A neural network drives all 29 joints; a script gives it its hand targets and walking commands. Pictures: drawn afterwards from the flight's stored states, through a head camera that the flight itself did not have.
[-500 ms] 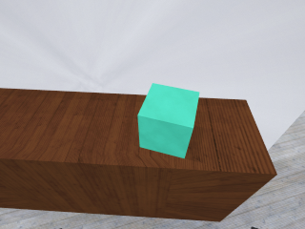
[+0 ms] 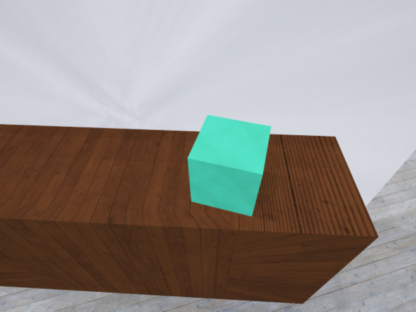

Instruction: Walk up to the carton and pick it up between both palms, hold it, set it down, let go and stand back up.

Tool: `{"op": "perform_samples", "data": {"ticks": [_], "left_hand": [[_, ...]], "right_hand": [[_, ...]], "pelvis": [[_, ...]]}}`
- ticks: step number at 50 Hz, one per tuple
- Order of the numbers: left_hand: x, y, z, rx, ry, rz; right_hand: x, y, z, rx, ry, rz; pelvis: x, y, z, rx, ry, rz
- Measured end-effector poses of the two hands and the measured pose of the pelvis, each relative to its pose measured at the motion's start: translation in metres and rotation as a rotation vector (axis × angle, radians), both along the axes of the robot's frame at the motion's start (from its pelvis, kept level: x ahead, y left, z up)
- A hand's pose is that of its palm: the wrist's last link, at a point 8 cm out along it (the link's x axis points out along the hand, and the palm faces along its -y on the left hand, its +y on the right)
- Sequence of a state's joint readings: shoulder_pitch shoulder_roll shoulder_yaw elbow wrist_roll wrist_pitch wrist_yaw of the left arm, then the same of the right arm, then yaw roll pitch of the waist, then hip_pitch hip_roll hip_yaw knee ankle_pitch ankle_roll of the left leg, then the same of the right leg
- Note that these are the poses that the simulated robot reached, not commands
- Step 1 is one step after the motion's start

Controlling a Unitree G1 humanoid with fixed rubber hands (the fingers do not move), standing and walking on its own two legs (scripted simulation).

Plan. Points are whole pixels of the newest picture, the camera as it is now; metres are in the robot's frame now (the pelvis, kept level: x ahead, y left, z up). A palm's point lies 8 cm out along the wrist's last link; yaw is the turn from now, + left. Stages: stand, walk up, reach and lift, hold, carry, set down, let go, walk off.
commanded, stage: stand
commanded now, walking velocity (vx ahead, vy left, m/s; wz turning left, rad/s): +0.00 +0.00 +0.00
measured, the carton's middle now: (229, 165) +0.47 -0.05 -0.02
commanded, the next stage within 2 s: none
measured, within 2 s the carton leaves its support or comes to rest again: neither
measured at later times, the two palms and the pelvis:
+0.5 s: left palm out of the picture +0.07 +0.29 -0.12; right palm out of the picture +0.07 -0.29 -0.12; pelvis +0.01 +0.00 +0.00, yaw +0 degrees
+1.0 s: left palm out of the picture +0.09 +0.29 -0.12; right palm out of the picture +0.08 -0.29 -0.12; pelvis +0.03 +0.00 +0.00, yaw +0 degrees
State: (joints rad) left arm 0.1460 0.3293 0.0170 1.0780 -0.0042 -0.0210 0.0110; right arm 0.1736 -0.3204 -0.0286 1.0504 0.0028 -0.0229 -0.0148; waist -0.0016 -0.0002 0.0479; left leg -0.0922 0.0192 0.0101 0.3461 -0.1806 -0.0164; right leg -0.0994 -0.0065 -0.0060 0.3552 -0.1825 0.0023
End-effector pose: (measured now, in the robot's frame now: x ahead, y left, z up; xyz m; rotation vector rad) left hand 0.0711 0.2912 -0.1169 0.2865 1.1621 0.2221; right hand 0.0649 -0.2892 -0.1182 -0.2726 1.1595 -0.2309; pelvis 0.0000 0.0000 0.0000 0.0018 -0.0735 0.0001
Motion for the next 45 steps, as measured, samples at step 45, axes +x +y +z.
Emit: {"op": "perform_samples", "data": {"ticks": [45], "left_hand": [[0.026,0.005,0.001,0.012,0.007,0.010]], "right_hand": [[0.021,0.000,0.001,-0.014,0.018,-0.003]], "pelvis": [[0.023,0.002,0.001,0.000,0.022,-0.003]]}}
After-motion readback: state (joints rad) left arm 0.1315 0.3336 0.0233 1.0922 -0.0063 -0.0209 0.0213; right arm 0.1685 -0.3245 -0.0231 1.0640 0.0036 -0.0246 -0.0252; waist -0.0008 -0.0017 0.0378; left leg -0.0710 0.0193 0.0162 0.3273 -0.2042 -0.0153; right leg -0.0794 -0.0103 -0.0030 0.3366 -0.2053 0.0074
